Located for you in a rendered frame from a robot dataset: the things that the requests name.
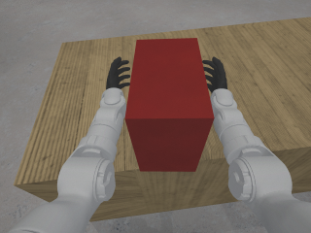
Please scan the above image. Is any left robot upper arm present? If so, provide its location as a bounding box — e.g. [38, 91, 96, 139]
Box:
[7, 156, 116, 233]

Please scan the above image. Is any left robot hand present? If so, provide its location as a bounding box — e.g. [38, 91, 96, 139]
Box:
[106, 57, 131, 89]

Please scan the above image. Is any pedestal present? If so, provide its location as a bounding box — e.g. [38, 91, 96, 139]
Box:
[13, 17, 311, 222]

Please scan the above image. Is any right robot upper arm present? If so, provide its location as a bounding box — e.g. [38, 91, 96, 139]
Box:
[228, 155, 311, 233]

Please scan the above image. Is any robot left forearm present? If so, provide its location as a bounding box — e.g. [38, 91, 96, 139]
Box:
[57, 87, 126, 192]

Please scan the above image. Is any right robot hand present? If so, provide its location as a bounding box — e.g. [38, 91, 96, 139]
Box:
[202, 56, 227, 93]

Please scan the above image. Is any robot right forearm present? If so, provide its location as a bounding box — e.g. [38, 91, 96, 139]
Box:
[210, 88, 293, 190]

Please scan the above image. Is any carton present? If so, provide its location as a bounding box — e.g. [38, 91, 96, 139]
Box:
[124, 38, 215, 172]

